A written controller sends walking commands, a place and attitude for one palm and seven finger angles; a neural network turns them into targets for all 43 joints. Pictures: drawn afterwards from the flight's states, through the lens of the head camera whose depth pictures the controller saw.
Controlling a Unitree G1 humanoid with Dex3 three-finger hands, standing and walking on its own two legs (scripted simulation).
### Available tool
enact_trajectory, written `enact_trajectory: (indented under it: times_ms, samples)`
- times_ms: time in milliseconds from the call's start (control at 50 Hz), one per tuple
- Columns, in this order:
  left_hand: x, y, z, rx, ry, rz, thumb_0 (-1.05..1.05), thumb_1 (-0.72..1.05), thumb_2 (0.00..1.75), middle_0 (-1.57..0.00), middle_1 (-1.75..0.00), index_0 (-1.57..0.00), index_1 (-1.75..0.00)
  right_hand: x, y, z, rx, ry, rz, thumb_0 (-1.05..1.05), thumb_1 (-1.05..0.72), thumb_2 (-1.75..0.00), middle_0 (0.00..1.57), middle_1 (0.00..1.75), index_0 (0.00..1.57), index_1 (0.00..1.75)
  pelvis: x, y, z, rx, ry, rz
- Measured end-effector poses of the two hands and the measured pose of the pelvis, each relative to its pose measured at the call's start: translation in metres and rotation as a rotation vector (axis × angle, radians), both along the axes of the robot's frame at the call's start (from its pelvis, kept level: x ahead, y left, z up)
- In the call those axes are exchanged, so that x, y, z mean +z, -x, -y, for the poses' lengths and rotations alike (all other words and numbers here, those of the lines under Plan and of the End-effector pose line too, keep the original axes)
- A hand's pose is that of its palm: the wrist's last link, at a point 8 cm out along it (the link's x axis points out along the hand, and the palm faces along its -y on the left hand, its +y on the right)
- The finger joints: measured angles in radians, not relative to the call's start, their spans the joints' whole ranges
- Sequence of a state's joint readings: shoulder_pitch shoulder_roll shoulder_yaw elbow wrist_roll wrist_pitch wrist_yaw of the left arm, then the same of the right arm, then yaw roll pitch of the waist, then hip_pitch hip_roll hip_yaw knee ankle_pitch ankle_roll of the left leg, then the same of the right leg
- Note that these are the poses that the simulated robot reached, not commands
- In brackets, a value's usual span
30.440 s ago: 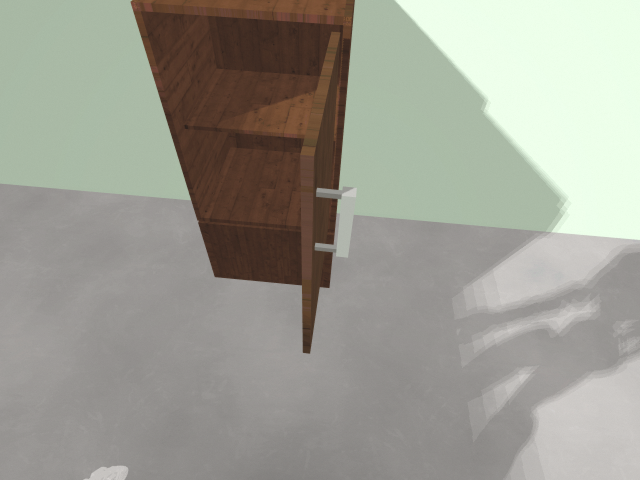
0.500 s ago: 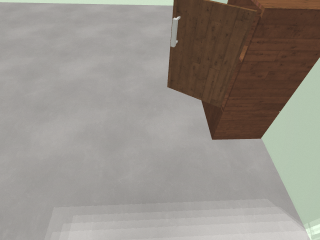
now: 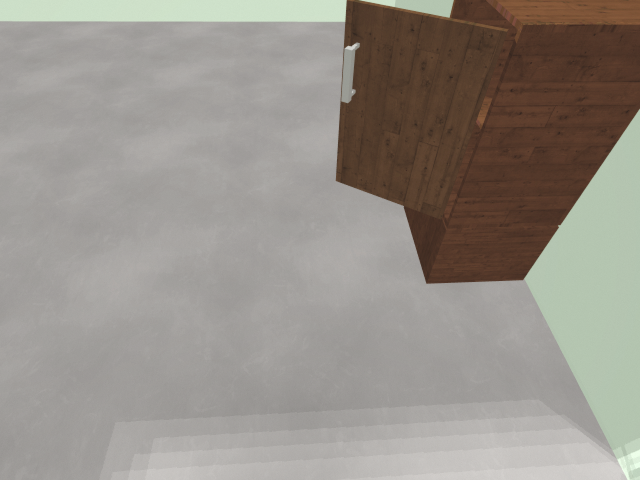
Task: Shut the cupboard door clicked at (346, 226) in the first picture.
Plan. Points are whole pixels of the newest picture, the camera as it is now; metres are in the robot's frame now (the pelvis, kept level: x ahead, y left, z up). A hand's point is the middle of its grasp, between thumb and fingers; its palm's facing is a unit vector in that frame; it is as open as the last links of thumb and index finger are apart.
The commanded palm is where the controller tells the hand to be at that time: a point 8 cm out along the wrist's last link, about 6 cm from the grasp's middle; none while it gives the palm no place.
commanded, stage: let the arm hang, fingers relaxed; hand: left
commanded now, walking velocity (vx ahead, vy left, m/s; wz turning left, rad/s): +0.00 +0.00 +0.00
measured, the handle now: (351, 72) +1.13 -0.03 -0.01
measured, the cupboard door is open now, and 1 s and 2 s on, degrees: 57 57 57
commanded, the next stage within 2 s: look to check the result in 0.30 s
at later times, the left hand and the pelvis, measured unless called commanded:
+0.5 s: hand out of the picture +0.00 +0.17 -0.17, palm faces +0.03 -0.98 -0.19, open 7.4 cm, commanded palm none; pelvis +0.01 +0.00 +0.00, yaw +0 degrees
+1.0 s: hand out of the picture +0.05 +0.18 -0.17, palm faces +0.02 -0.97 -0.23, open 7.4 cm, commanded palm none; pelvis +0.03 -0.02 +0.00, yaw +1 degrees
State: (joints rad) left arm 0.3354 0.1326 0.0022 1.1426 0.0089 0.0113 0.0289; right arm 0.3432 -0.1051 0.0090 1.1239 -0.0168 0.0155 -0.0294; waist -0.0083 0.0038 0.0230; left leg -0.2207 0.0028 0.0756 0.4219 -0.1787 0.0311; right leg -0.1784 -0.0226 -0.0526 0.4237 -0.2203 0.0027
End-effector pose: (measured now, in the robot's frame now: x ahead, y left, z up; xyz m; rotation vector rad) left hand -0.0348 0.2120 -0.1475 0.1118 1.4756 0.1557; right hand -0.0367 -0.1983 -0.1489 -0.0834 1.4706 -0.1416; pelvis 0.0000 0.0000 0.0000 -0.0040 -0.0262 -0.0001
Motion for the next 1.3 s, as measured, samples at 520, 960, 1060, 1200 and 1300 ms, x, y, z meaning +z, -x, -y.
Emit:
enact_trajectory:
  times_ms: [520,960,1060,1200,1300]
  samples:
    - [0.004,-0.027,-0.008,-0.013,-0.027,0.031,0.0,0.91,0.9,-0.2,-0.3,-0.2,-0.3,0.004,-0.034,0.027,0.024,0.048,0.044,0.01,-0.91,-0.9,0.2,0.3,0.2,0.29,0.002,-0.012,0.005,0.001,-0.004,0.0]
    - [0.011,-0.076,-0.012,-0.04,-0.065,0.117,0.0,0.91,0.9,-0.2,-0.3,-0.2,-0.3,0.01,-0.086,0.059,0.069,0.086,0.118,0.01,-0.91,-0.9,0.2,0.3,0.2,0.29,0.004,-0.028,0.018,0.009,-0.006,-0.001]
    - [0.013,-0.085,-0.013,-0.039,-0.077,0.13,0.0,0.91,0.9,-0.2,-0.3,-0.2,-0.3,0.01,-0.094,0.067,0.08,0.095,0.123,0.01,-0.91,-0.9,0.2,0.3,0.2,0.29,0.004,-0.031,0.022,0.017,-0.006,-0.003]
    - [0.004,-0.08,-0.012,0.056,-0.06,0.146,0.0,0.91,0.9,-0.2,-0.3,-0.2,-0.3,0.008,-0.101,0.061,0.132,0.087,0.056,0.01,-0.91,-0.9,0.2,0.3,0.2,0.29,-0.001,-0.048,0.018,0.095,0.009,-0.015]
    - [-0.006,-0.062,-0.018,0.156,-0.028,0.105,0.0,0.91,0.9,-0.2,-0.3,-0.2,-0.3,0.011,-0.137,0.042,0.197,0.083,0.043,0.01,-0.91,-0.9,0.2,0.3,0.2,0.29,-0.005,-0.07,0.002,0.181,0.013,-0.012]
